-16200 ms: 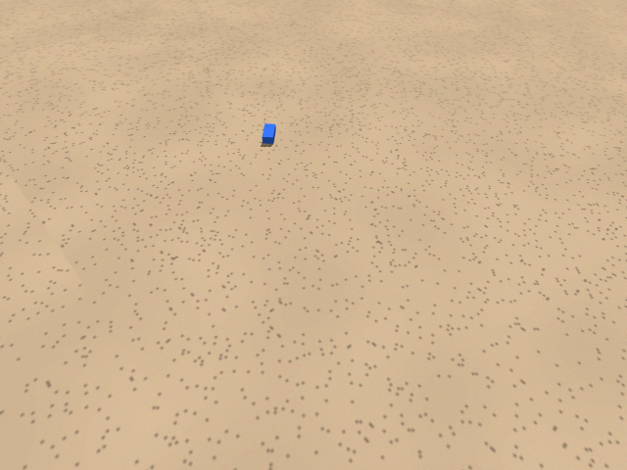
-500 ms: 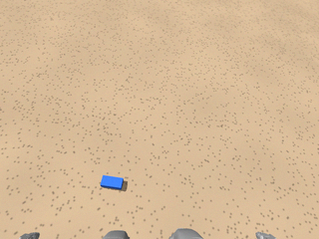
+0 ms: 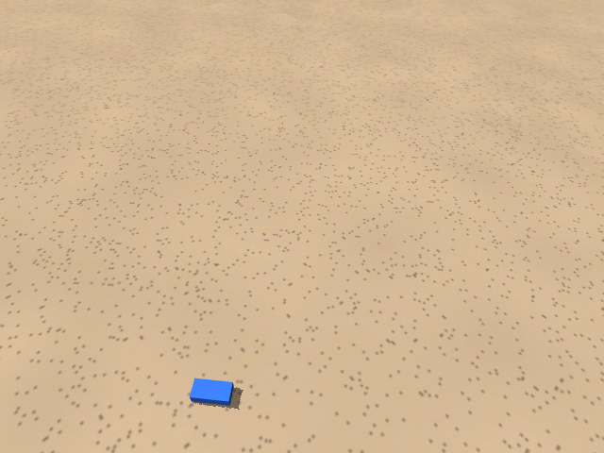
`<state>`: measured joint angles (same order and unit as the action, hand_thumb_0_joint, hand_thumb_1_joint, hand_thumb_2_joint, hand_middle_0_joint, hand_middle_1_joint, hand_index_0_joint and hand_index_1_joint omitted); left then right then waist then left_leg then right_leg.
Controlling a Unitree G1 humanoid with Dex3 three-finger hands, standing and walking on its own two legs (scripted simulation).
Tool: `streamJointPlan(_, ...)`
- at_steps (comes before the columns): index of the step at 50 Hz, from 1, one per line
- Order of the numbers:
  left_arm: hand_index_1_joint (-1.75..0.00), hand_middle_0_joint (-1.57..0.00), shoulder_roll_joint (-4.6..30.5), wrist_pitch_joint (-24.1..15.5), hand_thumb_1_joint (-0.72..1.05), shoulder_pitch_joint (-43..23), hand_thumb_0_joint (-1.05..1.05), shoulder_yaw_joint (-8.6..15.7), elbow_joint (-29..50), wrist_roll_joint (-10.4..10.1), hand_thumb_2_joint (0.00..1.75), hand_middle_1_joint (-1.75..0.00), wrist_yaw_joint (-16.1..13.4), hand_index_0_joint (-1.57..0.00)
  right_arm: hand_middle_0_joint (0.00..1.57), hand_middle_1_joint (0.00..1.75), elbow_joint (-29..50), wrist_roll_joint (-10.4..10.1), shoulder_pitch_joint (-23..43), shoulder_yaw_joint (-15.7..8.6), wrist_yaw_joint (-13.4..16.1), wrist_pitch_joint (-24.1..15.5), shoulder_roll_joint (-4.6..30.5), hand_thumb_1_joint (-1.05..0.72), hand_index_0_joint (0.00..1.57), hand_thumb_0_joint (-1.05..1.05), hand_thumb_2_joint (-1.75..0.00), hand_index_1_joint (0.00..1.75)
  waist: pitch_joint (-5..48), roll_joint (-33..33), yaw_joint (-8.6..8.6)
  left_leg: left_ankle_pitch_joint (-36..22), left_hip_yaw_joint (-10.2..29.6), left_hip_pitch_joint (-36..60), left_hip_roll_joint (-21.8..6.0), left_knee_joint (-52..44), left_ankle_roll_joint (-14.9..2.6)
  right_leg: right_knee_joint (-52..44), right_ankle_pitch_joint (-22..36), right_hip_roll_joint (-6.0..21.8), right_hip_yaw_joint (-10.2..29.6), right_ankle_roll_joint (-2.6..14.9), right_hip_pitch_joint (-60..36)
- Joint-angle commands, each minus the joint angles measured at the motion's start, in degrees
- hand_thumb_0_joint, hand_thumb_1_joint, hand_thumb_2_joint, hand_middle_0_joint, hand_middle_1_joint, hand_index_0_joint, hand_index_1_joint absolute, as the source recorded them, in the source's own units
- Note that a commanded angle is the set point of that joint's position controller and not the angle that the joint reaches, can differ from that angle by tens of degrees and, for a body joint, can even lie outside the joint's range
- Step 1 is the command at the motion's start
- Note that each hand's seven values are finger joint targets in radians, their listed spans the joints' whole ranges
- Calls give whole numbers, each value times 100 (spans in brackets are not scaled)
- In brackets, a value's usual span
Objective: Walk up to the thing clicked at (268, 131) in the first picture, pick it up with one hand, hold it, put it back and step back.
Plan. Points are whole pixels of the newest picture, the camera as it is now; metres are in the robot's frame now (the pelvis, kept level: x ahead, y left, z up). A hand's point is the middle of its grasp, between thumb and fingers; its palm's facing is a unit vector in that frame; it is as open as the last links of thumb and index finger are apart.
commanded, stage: walk up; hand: left
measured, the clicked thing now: (212, 391) +0.45 +0.25 -0.75
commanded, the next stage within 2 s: none
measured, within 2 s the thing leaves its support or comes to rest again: neither
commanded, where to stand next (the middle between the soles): +0.07 +0.00 m, yaw +1 degrees
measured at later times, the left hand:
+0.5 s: hand out of the picture +0.11 +0.25 -0.15, palm faces +0.01 -0.95 -0.32, open 7.4 cm
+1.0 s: hand out of the picture +0.08 +0.26 -0.15, palm faces +0.01 -0.94 -0.33, open 7.4 cm
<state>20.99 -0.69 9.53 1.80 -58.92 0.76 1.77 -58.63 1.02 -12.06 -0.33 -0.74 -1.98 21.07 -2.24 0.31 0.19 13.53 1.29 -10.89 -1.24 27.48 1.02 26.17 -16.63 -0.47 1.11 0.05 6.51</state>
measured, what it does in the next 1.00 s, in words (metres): stands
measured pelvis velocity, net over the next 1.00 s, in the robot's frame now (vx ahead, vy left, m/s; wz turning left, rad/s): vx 0.01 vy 0.00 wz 0.00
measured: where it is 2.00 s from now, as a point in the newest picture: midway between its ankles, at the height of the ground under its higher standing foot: outside the picture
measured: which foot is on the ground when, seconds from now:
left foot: down 0.00-1.00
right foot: down 0.00-1.00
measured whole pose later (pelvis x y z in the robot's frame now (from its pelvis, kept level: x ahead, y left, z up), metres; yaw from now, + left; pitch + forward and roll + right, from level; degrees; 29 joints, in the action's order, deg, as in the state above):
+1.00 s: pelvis +0.01 +0.00 +0.01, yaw +0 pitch -3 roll +0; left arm 20.2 0.2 7.1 1.8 -63.1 0.4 1.1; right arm -63.0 1.0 -7.8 -0.1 0.0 -1.6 20.1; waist -3.5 0.3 -0.2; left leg 11.5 0.9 -7.7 -1.0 22.1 0.9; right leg 21.2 -14.7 0.0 1.4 -0.2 3.6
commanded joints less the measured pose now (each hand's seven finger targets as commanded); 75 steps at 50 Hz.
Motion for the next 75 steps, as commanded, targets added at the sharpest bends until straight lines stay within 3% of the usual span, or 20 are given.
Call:
streamJointPlan(1, -30, -20, 1287, -140, 90, -393, 0, 256, 377, -35, 90, -30, -129, -20, 20, 30, 397, -53, 342, -306, 123, -174, 1224, -90, 20, 0, -90, 30, 283, 124, 5, -1197, 361, 313, -400, -340, -314, -678, 1305, 660, 621, 356, 122)
streamJointPlan(4, -30, -20, 1261, -106, 90, -412, 0, 267, 310, -69, 90, -30, -150, -20, 20, 30, 342, -56, 331, -322, 152, -160, 1262, -90, 20, 0, -90, 30, 384, 85, -14, -1586, 369, 337, -462, -337, -347, -531, 1631, 599, 481, 331, -62)
streamJointPlan(19, -30, -20, 1207, -45, 90, -584, 0, 240, 146, -71, 90, -30, -180, -20, 20, 30, 212, -43, 591, -317, 175, -100, 1236, -90, 20, 0, -90, 30, 441, -52, -4, -1906, 322, 554, -529, -418, -392, -516, 1871, 587, 396, 288, -132)
streamJointPlan(40, -30, -20, 1160, -21, 90, -577, 0, 228, -13, -38, 90, -30, -150, -20, 20, 30, 14, -28, 747, -272, 162, -91, 1188, -90, 20, 0, -90, 30, 183, -93, -23, -978, 405, 471, -485, -836, -351, -839, 898, 519, 441, 246, 31)
streamJointPlan(52, -30, -20, 1166, -23, 90, -511, 0, 237, -26, -25, 90, -30, -154, -20, 20, 30, -49, -20, 695, -259, 164, -94, 1180, -90, 20, 0, -90, 30, 317, -67, -12, -1217, 414, 491, -499, -834, -348, -852, 1190, 547, 407, 216, -144)
streamJointPlan(53, -30, -20, 1475, 46, 90, -462, 0, 456, 186, 121, 90, -30, -30, -20, 20, 30, -58, -68, -129, -494, 215, -157, 1636, -90, 20, 0, -90, 30, 499, 129, 164, -132, 762, 1139, -656, -644, -722, -88, -10, 330, 180, 367, 459)
streamJointPlan(55, -30, -20, 1197, 151, 90, -761, 0, 442, 419, 187, 90, -30, 70, -20, 20, 30, -173, -17, -850, -740, 277, -222, 2100, -90, 20, 0, -90, 30, 95, -791, 479, 1258, 2415, 1828, -1884, -1496, -1502, 1725, -1560, 152, 13, 246, 2391)
streamJointPlan(56, -30, -20, 1255, 172, 90, -758, 0, 494, 566, 221, 90, -30, 87, -20, 20, 30, -22, 15, -832, -817, 307, -270, 2190, -90, 20, 0, -90, 30, -177, -647, 425, 1401, 2837, 1546, -2276, -1613, -1760, 2341, -1525, 468, 427, 247, 2737)
streamJointPlan(57, -30, -20, 1330, 168, 90, -757, 0, 518, 617, 193, 90, -30, 112, -20, 20, 30, 107, 33, -701, -820, 327, -308, 2122, -90, 20, 0, -90, 30, -401, -359, 343, 1234, 2696, 1107, -2251, -1604, -1761, 2602, -1354, 630, 621, 247, 2741)
streamJointPlan(59, -30, -20, 1273, 130, 90, -341, 0, 517, 653, 97, 90, -30, 192, -20, 20, 30, 372, 75, -253, -784, 320, -360, 1992, -90, 20, 0, -90, 30, -400, -609, 41, 845, 2068, 853, -1949, -1449, -1599, 2296, -1201, 821, 676, 253, 2547)
streamJointPlan(61, -30, -20, 1048, 15, 90, 31, 0, 448, 466, 27, 90, -30, 149, -20, 20, 30, 615, 143, 282, -633, 192, -266, 1625, -90, 20, 0, -90, 30, -200, -1069, -100, -349, 1017, -164, -1355, -1067, -1239, 1283, -1082, 496, 88, 174, 1132)
streamJointPlan(63, -30, -20, 870, -136, 90, 607, 0, 389, 123, -51, 90, -30, -78, -20, 20, 30, 731, 43, 868, -427, 104, 38, 1082, -90, 20, 0, -90, 30, -64, -1102, -442, -1598, 64, -831, -541, 218, -607, -142, 1073, 87, -393, -85, -196)
streamJointPlan(64, -30, -20, 1461, -144, 90, 757, 0, 553, 128, -55, 90, -30, -254, -20, 20, 30, 847, 15, 702, -417, 79, 209, 926, -90, 20, 0, -90, 30, -186, -267, -482, -1246, -74, -1115, -54, 1270, -310, -394, 2272, 508, 32, -123, -147)
streamJointPlan(65, -30, -20, 2112, -139, 90, 784, 0, 688, 270, -34, 90, -30, -414, -20, 20, 30, 1015, 18, 396, -380, 81, 358, 728, -90, 20, 0, -90, 30, -170, 969, -379, 1734, 148, -1706, 657, 2312, -104, -786, 3946, 1945, 1684, 299, 148)
streamJointPlan(66, -30, -20, 2228, -100, 90, 476, 0, 637, 528, 10, 90, -30, -468, -20, 20, 30, 850, -3, -170, -505, 108, 564, 978, -90, 20, 0, -90, 30, 114, 457, -184, 2392, 971, -1088, 511, 3155, -154, -963, 3165, 2586, 2284, 937, 970)
streamJointPlan(67, -30, -20, 2209, -84, 90, 142, 0, 660, 693, -22, 90, -30, -522, -20, 20, 30, 879, 15, -374, -638, 79, 675, 1197, -90, 20, 0, -90, 30, 212, 361, 22, 2383, 1212, -1054, 522, 3987, -195, -664, 3187, 2570, 2110, 1291, 932)
streamJointPlan(68, -30, -20, 2068, -80, 90, 18, 0, 664, 766, -39, 90, -30, -585, -20, 20, 30, 923, 52, -446, -693, 53, 719, 1274, -90, 20, 0, -90, 30, 245, 353, 115, 2089, 1335, -1482, 375, 4320, -174, -447, 3229, 2443, 1814, 1309, 511)
streamJointPlan(70, -30, -20, 1961, -82, 90, 44, 0, 675, 860, -62, 90, -30, -673, -20, 20, 30, 952, 137, -627, -784, -13, 768, 1510, -90, 20, 0, -90, 30, 501, 222, 141, 1498, 1440, -1661, 287, 4685, -112, -218, 2504, 2034, 1277, 968, 298)
streamJointPlan(72, -30, -20, 2026, -125, 90, 281, 0, 751, 884, -6, 90, -30, -717, -20, 20, 30, 1156, 270, -587, -848, -95, 787, 1535, -90, 20, 0, -90, 30, 635, 427, 6, 1252, 1379, -1982, 197, 5041, -35, -99, 2091, 2171, 1283, 1132, 62)
streamJointPlan(75, -30, -20, 2094, -235, 90, 615, 0, 823, 961, 38, 90, -30, -756, -20, 20, 30, 1460, 341, -309, -942, -193, 773, 1591, -90, 20, 0, -90, 30, 513, 512, -212, 1129, 1349, -2430, 156, 4924, 36, -222, 821, 2242, 1315, 1300, -60)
